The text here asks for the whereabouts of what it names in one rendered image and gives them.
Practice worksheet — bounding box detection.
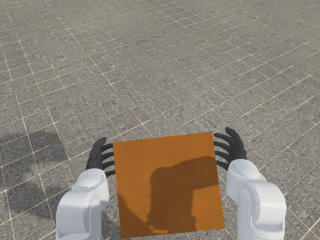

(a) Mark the left robot hand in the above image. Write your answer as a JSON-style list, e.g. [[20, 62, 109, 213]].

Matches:
[[85, 137, 116, 178]]

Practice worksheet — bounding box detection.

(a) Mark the right robot hand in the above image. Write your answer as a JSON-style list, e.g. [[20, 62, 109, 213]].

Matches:
[[213, 127, 248, 171]]

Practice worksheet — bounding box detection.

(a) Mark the robot left forearm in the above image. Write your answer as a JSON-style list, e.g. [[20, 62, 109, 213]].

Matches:
[[55, 168, 110, 240]]

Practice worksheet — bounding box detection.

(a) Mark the carton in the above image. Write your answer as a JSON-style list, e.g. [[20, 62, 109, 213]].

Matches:
[[112, 131, 225, 239]]

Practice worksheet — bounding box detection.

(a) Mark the robot right forearm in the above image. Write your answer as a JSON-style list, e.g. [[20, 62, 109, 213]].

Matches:
[[225, 159, 287, 240]]

